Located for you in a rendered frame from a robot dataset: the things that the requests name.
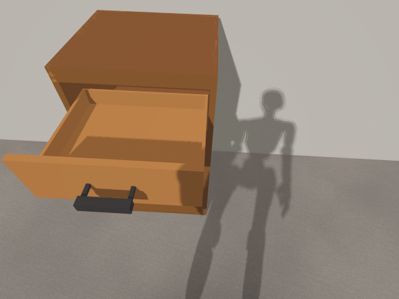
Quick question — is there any drawer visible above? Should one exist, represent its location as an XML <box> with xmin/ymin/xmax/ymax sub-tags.
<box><xmin>1</xmin><ymin>88</ymin><xmax>208</xmax><ymax>207</ymax></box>

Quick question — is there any cabinet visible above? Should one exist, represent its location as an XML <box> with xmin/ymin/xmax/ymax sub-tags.
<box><xmin>45</xmin><ymin>10</ymin><xmax>219</xmax><ymax>215</ymax></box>

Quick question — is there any handle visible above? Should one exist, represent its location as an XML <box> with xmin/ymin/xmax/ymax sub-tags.
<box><xmin>73</xmin><ymin>183</ymin><xmax>136</xmax><ymax>214</ymax></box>

